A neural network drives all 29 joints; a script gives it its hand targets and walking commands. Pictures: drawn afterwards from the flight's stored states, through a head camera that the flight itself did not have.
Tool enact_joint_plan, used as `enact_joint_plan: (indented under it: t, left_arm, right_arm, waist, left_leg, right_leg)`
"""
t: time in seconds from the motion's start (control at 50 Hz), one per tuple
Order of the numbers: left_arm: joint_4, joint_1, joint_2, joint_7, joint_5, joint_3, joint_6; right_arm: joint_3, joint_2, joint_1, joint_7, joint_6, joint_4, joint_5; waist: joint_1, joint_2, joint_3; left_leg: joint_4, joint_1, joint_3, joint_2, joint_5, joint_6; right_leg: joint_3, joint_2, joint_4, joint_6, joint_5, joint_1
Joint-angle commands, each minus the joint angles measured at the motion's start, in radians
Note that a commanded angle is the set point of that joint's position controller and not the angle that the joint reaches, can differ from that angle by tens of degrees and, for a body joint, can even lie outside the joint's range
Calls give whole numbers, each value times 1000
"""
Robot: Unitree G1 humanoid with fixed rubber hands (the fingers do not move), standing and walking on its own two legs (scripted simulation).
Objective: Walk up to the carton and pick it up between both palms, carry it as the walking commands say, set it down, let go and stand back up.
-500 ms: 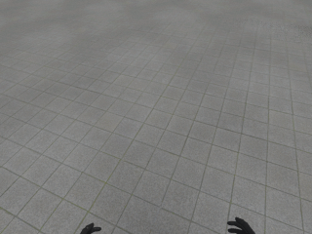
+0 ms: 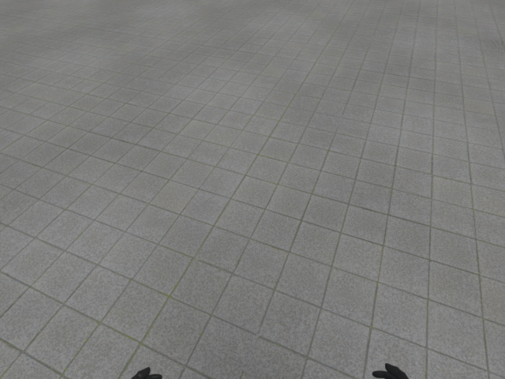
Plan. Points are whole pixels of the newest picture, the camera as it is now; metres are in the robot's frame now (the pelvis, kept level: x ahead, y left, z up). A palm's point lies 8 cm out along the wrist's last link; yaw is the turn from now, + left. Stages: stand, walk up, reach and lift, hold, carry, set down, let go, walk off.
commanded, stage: stand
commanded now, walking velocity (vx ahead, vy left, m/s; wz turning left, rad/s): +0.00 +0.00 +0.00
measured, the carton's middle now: out of the picture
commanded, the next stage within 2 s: walk up in 0.76 s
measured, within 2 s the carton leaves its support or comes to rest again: neither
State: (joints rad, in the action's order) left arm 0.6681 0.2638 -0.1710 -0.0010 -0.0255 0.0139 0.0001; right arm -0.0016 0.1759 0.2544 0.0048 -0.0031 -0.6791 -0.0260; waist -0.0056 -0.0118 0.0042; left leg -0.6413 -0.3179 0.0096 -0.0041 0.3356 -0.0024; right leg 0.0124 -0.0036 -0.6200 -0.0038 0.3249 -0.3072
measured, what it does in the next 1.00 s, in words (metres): stands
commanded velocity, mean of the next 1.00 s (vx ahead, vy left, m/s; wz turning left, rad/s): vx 0.00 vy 0.00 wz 0.03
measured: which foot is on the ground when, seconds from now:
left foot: down 0.00-1.00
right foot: down 0.00-1.00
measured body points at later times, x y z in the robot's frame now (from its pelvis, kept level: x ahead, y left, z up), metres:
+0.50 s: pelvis +0.00 +0.00 +0.00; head +0.01 -0.01 +0.45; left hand +0.11 +0.23 -0.11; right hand +0.12 -0.23 -0.12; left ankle +0.00 +0.12 -0.73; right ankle +0.00 -0.12 -0.73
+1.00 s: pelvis +0.00 +0.00 +0.00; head +0.01 +0.00 +0.45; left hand +0.09 +0.24 -0.12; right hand +0.09 -0.24 -0.13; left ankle +0.00 +0.12 -0.73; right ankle +0.00 -0.12 -0.73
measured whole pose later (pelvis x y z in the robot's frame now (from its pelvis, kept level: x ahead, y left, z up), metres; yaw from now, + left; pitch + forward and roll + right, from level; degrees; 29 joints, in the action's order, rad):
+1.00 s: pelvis +0.00 +0.00 +0.00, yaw +1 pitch +0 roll -1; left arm 0.76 0.28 -0.18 -0.02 -0.02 0.03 -0.01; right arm -0.03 0.19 0.28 0.02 0.00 -0.79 -0.02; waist -0.01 -0.01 -0.02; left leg -0.59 -0.28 0.02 -0.01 0.31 0.00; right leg 0.03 0.00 -0.56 0.00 0.30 -0.27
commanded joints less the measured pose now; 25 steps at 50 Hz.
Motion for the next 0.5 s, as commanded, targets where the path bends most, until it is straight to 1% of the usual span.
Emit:
enact_joint_plan:
  t: [0.0, 0.02, 0.04, 0.06, 0.08, 0.1, 0.12, 0.14, 0.16, 0.18, 0.2, 0.22, 0.24, 0.26, 0.28, 0.3, 0.32, 0.34, 0.36, 0.38, 0.4, 0.42, 0.44, 0.46, 0.48]
  left_arm:
    - [-58, 28, -82, -4, 0, 28, 9]
    - [-68, -1, -89, -4, 2, 29, 9]
    - [-68, 17, -92, 0, 4, 31, 8]
    - [-62, 26, -80, 0, 5, 28, 8]
    - [-60, 20, -82, -2, 2, 28, 13]
    - [-64, 4, -84, -1, 3, 30, 15]
    - [-62, 12, -89, -3, 5, 31, 16]
    - [-61, 3, -81, -2, 3, 28, 15]
    - [-58, -3, -72, -5, 4, 25, 12]
    - [-60, -2, -71, -7, 1, 26, 10]
    - [-59, 16, -90, -8, 0, 30, 9]
    - [-56, 16, -94, -6, 3, 33, 10]
    - [-56, 12, -79, -4, 2, 29, 14]
    - [-51, 20, -81, -5, 0, 28, 15]
    - [-49, 34, -87, -5, 2, 27, 14]
    - [-46, 18, -109, -10, 4, 33, 12]
    - [-40, 25, -111, -12, -3, 35, 10]
    - [-52, 12, -101, -12, 0, 34, 10]
    - [-53, 10, -105, -8, 1, 35, 15]
    - [-48, 18, -96, -6, 0, 36, 14]
    - [-41, 25, -78, -10, 2, 31, 11]
    - [-42, 33, -87, -6, 4, 34, 12]
    - [-45, 12, -79, -4, 5, 30, 14]
    - [-36, 30, -74, -7, 4, 31, 12]
    - [-30, 24, -81, -6, 2, 32, 13]
  right_arm:
    - [-27, 99, -13, 6, 14, 64, -2]
    - [-24, 85, -8, 3, 14, 63, 3]
    - [-25, 104, -4, 4, 11, 56, 1]
    - [-29, 112, -5, 4, 15, 59, 1]
    - [-25, 92, 1, 5, 13, 48, 4]
    - [-32, 107, 6, 5, 12, 46, 3]
    - [-31, 107, 6, 5, 14, 51, 3]
    - [-32, 103, -25, 0, 14, 54, 3]
    - [-32, 98, -21, 5, 14, 56, 2]
    - [-28, 87, -8, 6, 11, 43, 3]
    - [-28, 96, -15, 8, 14, 52, -1]
    - [-25, 90, 0, 7, 16, 49, 5]
    - [-28, 87, -18, 3, 14, 44, 3]
    - [-32, 101, 0, 4, 9, 32, -2]
    - [-34, 109, 13, 7, 6, 29, 4]
    - [-33, 107, 3, 6, 9, 30, 3]
    - [-29, 84, 6, 6, 9, 33, 7]
    - [-30, 86, -1, 10, 9, 28, 6]
    - [-28, 98, -7, 6, 10, 29, 6]
    - [-32, 101, 10, 6, 15, 21, 6]
    - [-27, 85, -14, 4, 14, 23, 1]
    - [-32, 96, -14, 5, 12, 19, -3]
    - [-33, 103, -17, 6, 13, 25, 2]
    - [-33, 103, -13, 7, 11, 18, 0]
    - [-31, 87, -21, 4, 14, 22, 1]
  waist:
    - [15, -11, -9]
    - [0, 15, -7]
    - [21, -18, 20]
    - [13, -13, 24]
    - [15, -5, 45]
    - [4, -7, 44]
    - [4, 16, 35]
    - [10, 26, 31]
    - [4, 27, 17]
    - [1, -5, 29]
    - [8, 8, 24]
    - [6, 2, 47]
    - [7, -6, 3]
    - [6, -20, -5]
    - [-1, -12, -6]
    - [-4, 28, 0]
    - [-4, 56, -2]
    - [0, -11, -18]
    - [1, 29, 52]
    - [-2, -9, 60]
    - [7, 9, 7]
    - [17, -25, 25]
    - [5, 3, 33]
    - [11, -18, -6]
    - [8, 5, -8]
  left_leg:
    - [135, -34, 58, -47, -144, -24]
    - [143, -34, 57, -46, -126, -25]
    - [136, -19, 50, -43, -139, -21]
    - [142, 3, 54, -48, -149, -22]
    - [132, 7, 57, -47, -147, -23]
    - [125, 21, 44, -42, -157, -21]
    - [135, 13, 55, -48, -148, -25]
    - [127, 27, 47, -47, -166, -23]
    - [129, 5, 51, -49, -163, -25]
    - [131, 19, 49, -46, -149, -25]
    - [137, 13, 55, -50, -145, -26]
    - [141, 22, 57, -47, -149, -25]
    - [132, 13, 46, -44, -150, -23]
    - [130, 17, 44, -39, -167, -23]
    - [128, 22, 40, -41, -159, -21]
    - [133, 23, 43, -41, -149, -18]
    - [132, 36, 45, -42, -140, -16]
    - [142, 15, 51, -47, -130, -21]
    - [135, 41, 49, -44, -147, -23]
    - [134, 58, 46, -46, -156, -23]
    - [146, 13, 54, -47, -154, -27]
    - [162, 11, 60, -50, -138, -30]
    - [153, 39, 51, -49, -143, -27]
    - [153, 15, 48, -51, -155, -26]
    - [150, 23, 53, -49, -145, -27]
  right_leg:
    - [-40, -40, 88, 26, -149, 22]
    - [-41, -39, 94, 30, -146, 18]
    - [-37, -39, 89, 29, -148, 32]
    - [-37, -39, 87, 28, -158, 21]
    - [-35, -41, 89, 29, -157, 39]
    - [-45, -42, 90, 30, -185, 28]
    - [-42, -40, 93, 31, -176, 24]
    - [-42, -43, 96, 34, -192, 17]
    - [-43, -44, 95, 32, -184, 20]
    - [-44, -48, 100, 30, -177, 24]
    - [-40, -44, 100, 27, -161, 22]
    - [-38, -38, 90, 27, -165, 40]
    - [-46, -44, 104, 30, -175, 13]
    - [-56, -53, 109, 34, -180, 14]
    - [-57, -54, 117, 34, -178, 0]
    - [-57, -52, 126, 34, -166, 8]
    - [-64, -60, 136, 38, -154, -10]
    - [-58, -53, 133, 33, -144, 0]
    - [-52, -50, 120, 35, -159, 46]
    - [-50, -48, 118, 36, -176, 42]
    - [-54, -48, 116, 37, -163, 30]
    - [-48, -45, 114, 34, -145, 44]
    - [-51, -47, 119, 39, -148, 24]
    - [-47, -44, 116, 34, -151, 17]
    - [-53, -50, 126, 39, -157, 13]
